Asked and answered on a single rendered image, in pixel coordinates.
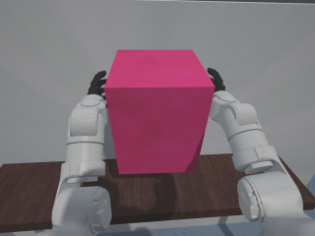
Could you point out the robot right forearm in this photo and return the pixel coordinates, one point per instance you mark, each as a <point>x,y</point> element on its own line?
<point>250,148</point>

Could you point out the robot left forearm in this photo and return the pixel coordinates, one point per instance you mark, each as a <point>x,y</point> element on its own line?
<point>84,144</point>

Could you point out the table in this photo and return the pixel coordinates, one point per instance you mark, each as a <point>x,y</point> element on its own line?
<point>28,191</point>

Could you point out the robot right hand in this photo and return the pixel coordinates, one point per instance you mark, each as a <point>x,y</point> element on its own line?
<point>217,80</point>

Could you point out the right robot upper arm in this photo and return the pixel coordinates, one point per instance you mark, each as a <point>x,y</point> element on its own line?
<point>272,200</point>

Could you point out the carton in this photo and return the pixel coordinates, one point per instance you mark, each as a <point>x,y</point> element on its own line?
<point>158,103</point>

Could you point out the robot left hand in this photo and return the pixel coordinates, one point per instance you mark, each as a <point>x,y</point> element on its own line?
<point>96,85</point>

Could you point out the left robot upper arm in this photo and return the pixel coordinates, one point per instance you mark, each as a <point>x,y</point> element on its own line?
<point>80,211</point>

